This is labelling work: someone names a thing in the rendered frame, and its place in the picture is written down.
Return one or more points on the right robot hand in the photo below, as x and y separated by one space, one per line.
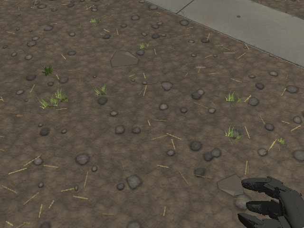
287 213

